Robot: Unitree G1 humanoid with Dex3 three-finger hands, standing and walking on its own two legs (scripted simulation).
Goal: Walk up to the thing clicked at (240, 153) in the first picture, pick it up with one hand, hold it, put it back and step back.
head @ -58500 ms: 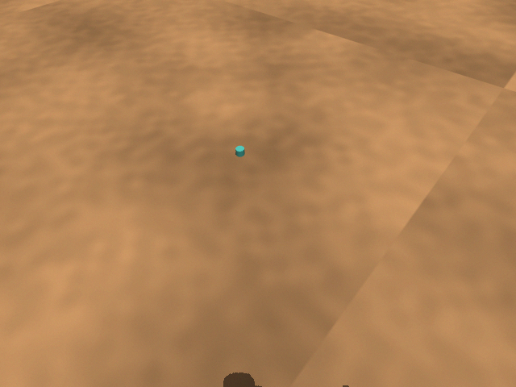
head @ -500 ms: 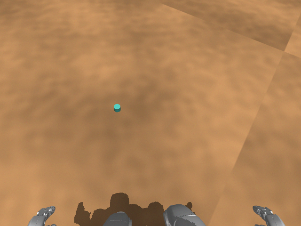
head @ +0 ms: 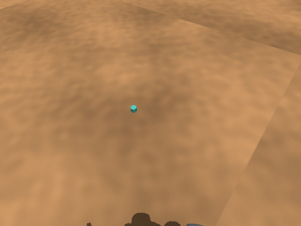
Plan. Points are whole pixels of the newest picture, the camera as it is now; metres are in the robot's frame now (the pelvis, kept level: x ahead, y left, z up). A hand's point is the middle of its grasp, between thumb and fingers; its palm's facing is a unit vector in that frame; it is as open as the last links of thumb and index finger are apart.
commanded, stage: step back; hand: left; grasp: from above
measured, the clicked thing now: (133, 108) +1.09 +0.21 -0.74
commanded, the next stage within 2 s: stand in 0.80 s
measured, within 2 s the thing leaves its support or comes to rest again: neither
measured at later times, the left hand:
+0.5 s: hand out of the picture +0.08 +0.24 -0.13, palm faces +0.05 -0.91 -0.40, open 7.4 cm
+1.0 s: hand (75, 221) +0.15 +0.25 -0.13, palm faces +0.02 -0.94 -0.34, open 7.4 cm
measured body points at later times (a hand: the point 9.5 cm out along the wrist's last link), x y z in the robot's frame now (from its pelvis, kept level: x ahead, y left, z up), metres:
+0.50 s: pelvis +0.04 -0.03 +0.01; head +0.05 -0.05 +0.46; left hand +0.08 +0.29 -0.10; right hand +0.11 -0.35 -0.13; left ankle +0.07 +0.12 -0.69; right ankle +0.05 -0.13 -0.72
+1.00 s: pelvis +0.06 +0.00 +0.02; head +0.06 +0.00 +0.46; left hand +0.15 +0.30 -0.11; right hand +0.20 -0.29 -0.11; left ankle +0.10 +0.13 -0.72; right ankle +0.05 -0.14 -0.72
